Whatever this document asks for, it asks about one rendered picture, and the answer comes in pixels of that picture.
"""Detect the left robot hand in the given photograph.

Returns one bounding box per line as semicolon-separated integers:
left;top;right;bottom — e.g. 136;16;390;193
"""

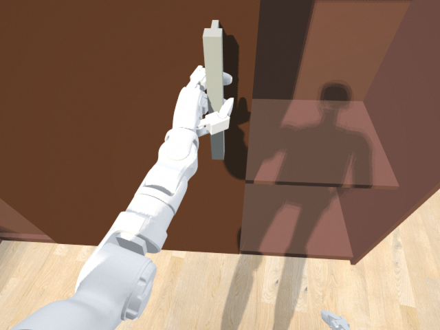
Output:
173;65;234;137

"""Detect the handle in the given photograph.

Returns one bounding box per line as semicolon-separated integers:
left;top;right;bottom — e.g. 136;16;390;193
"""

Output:
203;20;225;160

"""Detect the robot left forearm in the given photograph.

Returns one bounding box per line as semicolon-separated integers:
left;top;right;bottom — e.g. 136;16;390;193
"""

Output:
75;128;199;293

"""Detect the right robot hand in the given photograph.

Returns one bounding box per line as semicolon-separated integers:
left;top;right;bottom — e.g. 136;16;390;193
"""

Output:
321;310;351;330

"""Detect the left robot upper arm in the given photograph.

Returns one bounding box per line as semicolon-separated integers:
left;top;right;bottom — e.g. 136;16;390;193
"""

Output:
10;243;157;330

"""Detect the wardrobe door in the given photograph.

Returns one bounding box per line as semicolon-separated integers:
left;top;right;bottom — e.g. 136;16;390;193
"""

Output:
0;199;46;235
0;0;261;254

